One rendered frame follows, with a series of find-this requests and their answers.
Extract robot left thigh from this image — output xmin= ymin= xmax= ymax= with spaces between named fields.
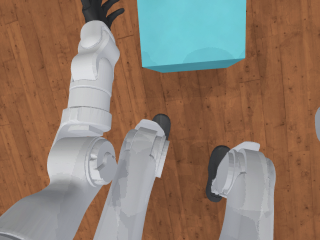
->
xmin=93 ymin=127 xmax=170 ymax=240

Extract left robot forearm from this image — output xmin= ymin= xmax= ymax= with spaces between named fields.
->
xmin=47 ymin=20 xmax=120 ymax=172

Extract robot left hand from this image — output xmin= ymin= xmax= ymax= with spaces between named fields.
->
xmin=81 ymin=0 xmax=125 ymax=31

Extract left robot upper arm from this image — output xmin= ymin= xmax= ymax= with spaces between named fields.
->
xmin=0 ymin=136 xmax=118 ymax=240

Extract robot thigh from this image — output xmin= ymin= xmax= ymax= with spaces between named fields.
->
xmin=219 ymin=148 xmax=275 ymax=240
xmin=93 ymin=127 xmax=170 ymax=240

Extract carton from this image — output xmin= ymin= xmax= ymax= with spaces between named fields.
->
xmin=137 ymin=0 xmax=246 ymax=73

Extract robot right thigh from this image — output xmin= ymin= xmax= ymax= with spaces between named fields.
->
xmin=219 ymin=148 xmax=275 ymax=240

